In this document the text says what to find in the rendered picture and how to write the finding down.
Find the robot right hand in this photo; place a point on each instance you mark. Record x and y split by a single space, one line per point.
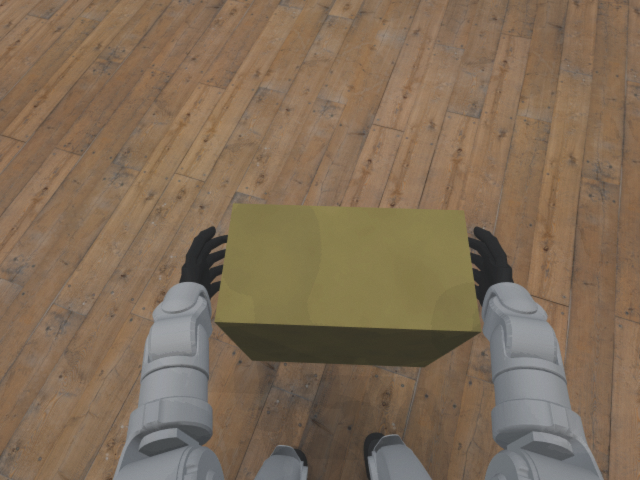
493 263

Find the robot foot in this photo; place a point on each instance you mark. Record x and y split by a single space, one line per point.
301 456
369 444

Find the right robot forearm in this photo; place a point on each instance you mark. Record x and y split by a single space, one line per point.
533 410

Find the robot left foot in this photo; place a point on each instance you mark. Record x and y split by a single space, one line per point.
301 456

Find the robot right upper arm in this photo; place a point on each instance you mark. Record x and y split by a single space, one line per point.
520 464

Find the robot left hand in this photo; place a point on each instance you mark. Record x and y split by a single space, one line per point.
198 261

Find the carton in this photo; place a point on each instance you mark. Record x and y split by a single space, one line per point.
347 285

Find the left robot forearm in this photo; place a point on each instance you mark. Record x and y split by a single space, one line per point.
173 409

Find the robot right foot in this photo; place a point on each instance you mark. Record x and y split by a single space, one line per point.
369 444

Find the robot left upper arm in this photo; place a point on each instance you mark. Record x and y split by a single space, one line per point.
192 462

